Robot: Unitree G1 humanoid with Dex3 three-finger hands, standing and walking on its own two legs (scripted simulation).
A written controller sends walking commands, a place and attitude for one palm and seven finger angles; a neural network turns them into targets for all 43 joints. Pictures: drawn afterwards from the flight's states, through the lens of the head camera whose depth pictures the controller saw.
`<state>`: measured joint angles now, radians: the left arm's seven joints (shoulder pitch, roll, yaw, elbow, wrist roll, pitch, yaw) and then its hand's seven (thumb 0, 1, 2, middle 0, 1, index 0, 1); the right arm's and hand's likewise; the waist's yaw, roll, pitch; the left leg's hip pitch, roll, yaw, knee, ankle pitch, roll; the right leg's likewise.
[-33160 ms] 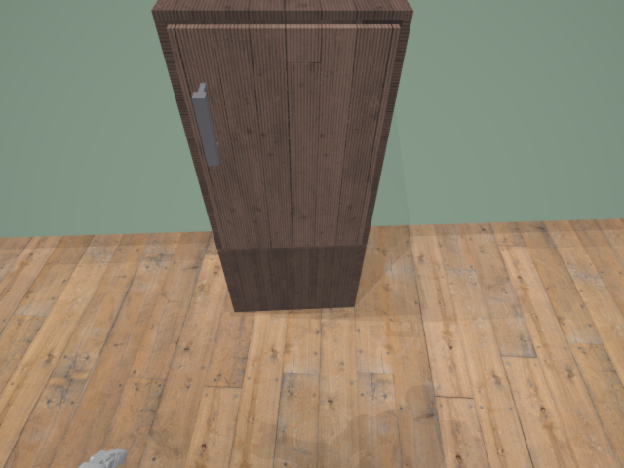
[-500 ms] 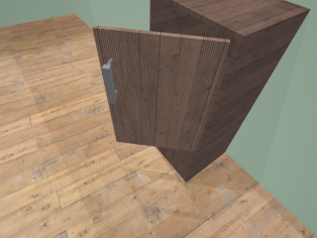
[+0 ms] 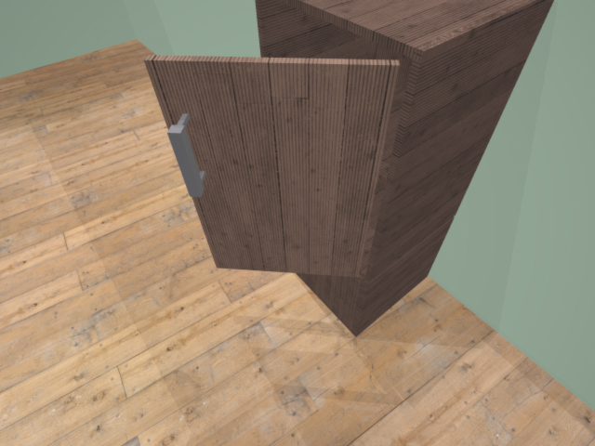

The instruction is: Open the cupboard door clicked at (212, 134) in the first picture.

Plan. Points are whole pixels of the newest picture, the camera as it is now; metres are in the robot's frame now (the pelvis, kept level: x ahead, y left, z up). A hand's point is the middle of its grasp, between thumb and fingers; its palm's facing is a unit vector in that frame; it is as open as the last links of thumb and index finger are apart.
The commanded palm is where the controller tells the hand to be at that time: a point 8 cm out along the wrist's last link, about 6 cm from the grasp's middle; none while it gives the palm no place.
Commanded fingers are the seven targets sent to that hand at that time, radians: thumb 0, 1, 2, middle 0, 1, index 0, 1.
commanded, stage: shuffle to correct the standing spot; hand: left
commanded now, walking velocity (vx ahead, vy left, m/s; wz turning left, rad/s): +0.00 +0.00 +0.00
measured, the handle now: (190, 156) +0.59 +0.24 +0.05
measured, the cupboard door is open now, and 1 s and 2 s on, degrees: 46 46 46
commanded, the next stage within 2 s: come to a stop and stand still in 0.52 s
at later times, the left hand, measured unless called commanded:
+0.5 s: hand out of the picture +0.01 +0.20 -0.19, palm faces +0.06 -0.97 -0.22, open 7.3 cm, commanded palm none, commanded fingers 0.00 0.90 0.90 -0.20 -0.30 -0.20 -0.30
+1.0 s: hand out of the picture +0.10 +0.24 -0.17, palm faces +0.04 -0.97 -0.25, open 7.3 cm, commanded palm none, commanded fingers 0.00 0.90 0.90 -0.20 -0.30 -0.20 -0.30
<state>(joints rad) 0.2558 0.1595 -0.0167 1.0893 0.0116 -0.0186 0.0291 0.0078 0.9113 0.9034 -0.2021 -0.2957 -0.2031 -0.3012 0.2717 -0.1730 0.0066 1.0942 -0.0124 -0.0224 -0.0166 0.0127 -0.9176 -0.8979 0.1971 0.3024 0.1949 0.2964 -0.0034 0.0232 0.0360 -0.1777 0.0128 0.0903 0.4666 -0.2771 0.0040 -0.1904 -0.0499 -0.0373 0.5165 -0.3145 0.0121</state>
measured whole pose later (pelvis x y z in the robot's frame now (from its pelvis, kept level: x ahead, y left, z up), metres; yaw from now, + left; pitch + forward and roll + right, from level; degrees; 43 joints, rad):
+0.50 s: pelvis +0.02 +0.01 -0.01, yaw +0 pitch +0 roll +2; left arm 0.29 0.19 0.03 1.06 0.03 0.02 0.03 0.01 0.91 0.90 -0.20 -0.30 -0.20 -0.30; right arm 0.28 -0.17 -0.01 1.04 -0.02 0.00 -0.01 0.01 -0.91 -0.90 0.20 0.30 0.19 0.30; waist 0.03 -0.04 0.05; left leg -0.22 -0.01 0.10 0.59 -0.37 0.03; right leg -0.24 -0.08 -0.04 0.66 -0.42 -0.02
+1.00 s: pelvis +0.05 +0.04 -0.01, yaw +0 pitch +0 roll +2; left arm 0.20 0.20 0.03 1.00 0.02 0.00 0.03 0.01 0.91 0.90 -0.20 -0.30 -0.20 -0.30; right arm 0.16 -0.17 -0.02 1.00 -0.02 -0.02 -0.03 0.01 -0.91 -0.90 0.20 0.30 0.20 0.30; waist 0.02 -0.02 0.07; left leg -0.25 0.00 0.10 0.54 -0.29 0.02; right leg -0.27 -0.03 -0.05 0.59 -0.30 -0.01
